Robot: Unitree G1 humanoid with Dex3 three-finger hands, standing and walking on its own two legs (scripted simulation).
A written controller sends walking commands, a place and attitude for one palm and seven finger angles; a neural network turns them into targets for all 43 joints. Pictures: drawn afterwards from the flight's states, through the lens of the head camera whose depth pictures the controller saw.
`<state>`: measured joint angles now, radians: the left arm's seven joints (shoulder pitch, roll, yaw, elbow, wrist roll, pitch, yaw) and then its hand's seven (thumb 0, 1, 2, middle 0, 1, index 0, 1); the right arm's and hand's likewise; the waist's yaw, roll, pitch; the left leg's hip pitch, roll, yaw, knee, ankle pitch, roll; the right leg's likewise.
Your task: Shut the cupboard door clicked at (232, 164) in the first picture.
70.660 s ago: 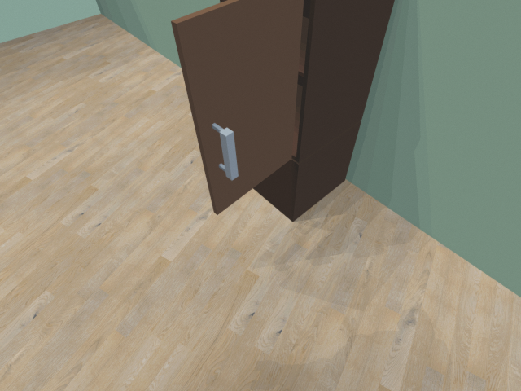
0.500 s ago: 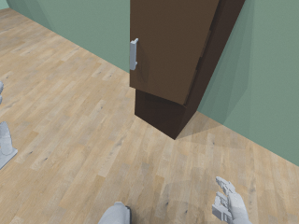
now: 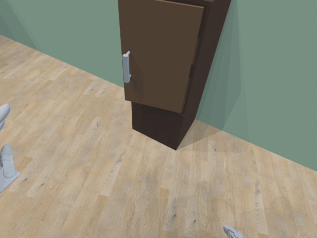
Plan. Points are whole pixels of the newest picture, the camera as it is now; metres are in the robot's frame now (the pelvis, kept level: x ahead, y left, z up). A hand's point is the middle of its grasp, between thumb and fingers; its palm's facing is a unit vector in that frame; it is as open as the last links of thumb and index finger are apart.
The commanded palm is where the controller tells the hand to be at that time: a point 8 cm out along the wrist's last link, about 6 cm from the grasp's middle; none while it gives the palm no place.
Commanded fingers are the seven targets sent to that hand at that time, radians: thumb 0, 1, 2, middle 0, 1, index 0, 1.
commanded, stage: stop stepping back and stand still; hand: left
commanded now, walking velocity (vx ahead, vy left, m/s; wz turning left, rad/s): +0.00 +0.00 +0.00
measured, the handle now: (127, 67) +0.94 +0.17 -0.09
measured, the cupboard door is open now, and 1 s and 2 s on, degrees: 15 15 15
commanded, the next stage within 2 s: let the arm hang, fingers relaxed in 0.86 s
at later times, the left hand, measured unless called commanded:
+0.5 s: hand (46, 136) +0.27 +0.24 +0.17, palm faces +0.40 -0.74 -0.54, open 7.4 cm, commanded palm +0.20 +0.28 +0.17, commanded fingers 0.00 0.90 0.90 -0.20 -0.30 -0.20 -0.30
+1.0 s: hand (48, 142) +0.29 +0.25 +0.13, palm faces +0.32 -0.77 -0.55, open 7.4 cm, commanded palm none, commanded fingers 0.00 0.90 0.90 -0.20 -0.30 -0.20 -0.30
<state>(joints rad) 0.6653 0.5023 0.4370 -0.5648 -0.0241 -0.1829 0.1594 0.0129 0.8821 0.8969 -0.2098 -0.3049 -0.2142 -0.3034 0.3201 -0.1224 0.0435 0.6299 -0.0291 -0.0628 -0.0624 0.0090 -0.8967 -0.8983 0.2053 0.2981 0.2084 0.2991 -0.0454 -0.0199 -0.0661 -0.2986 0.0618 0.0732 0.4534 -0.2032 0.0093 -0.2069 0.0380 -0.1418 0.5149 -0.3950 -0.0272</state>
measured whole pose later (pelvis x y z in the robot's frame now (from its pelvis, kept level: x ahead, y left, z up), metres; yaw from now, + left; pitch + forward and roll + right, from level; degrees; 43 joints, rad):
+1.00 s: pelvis +0.07 -0.01 -0.01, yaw +0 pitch +3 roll +0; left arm 0.50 0.47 0.36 -0.37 -0.02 -0.18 0.12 0.01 0.89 0.90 -0.21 -0.30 -0.21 -0.30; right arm 0.17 -0.23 0.00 0.61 0.02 -0.06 -0.03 0.01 -0.90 -0.90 0.20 0.30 0.20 0.30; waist -0.01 0.02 -0.01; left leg -0.38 0.04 0.07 0.61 -0.23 0.01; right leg -0.16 0.01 -0.06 0.53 -0.38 -0.02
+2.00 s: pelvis +0.01 +0.01 +0.00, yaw +1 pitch -2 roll -1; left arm 0.29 0.17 0.01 1.11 0.02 0.00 0.02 0.00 0.90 0.90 -0.20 -0.30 -0.20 -0.30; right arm 0.27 -0.19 -0.02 1.11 -0.02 0.02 -0.02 0.00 -0.90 -0.90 0.20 0.30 0.20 0.30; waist -0.01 0.00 0.02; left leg -0.28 0.00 0.06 0.40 -0.09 0.04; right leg -0.10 0.00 -0.04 0.42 -0.29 0.00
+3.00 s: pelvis +0.05 -0.01 -0.01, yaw +5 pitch -2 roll -1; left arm 0.21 0.20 0.04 1.07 0.02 0.02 0.03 0.00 0.90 0.90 -0.20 -0.30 -0.20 -0.30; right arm 0.20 -0.22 -0.02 1.09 -0.02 0.04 -0.01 0.00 -0.91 -0.90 0.20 0.30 0.20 0.30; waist -0.01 0.01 0.08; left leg -0.31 0.00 0.01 0.58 -0.23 0.00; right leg -0.05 0.00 -0.10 0.46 -0.38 -0.02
